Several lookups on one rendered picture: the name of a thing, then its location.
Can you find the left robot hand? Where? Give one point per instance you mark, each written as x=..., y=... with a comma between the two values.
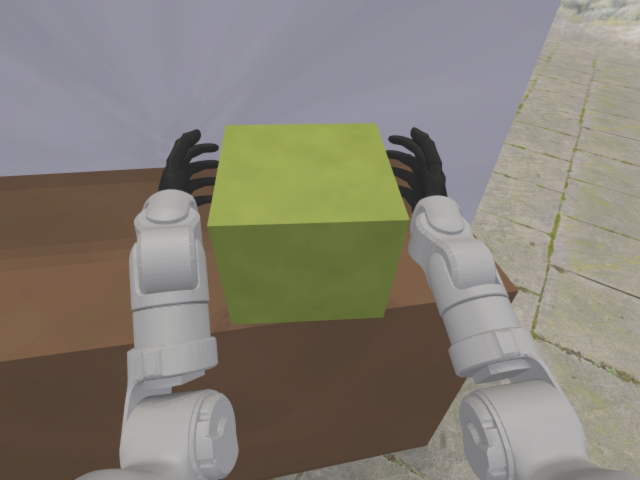
x=179, y=170

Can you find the right robot hand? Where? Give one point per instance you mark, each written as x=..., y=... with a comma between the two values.
x=428, y=178

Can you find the right robot forearm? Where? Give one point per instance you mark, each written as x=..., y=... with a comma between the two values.
x=487, y=341

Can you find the carton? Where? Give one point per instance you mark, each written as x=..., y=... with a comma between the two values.
x=306, y=222

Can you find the pedestal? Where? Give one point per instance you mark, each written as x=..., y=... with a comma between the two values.
x=305, y=395

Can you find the left robot forearm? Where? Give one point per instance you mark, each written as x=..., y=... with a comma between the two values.
x=169, y=294

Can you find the robot right upper arm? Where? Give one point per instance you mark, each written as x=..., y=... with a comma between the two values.
x=526, y=431

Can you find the robot left upper arm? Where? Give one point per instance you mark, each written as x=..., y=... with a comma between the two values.
x=177, y=436

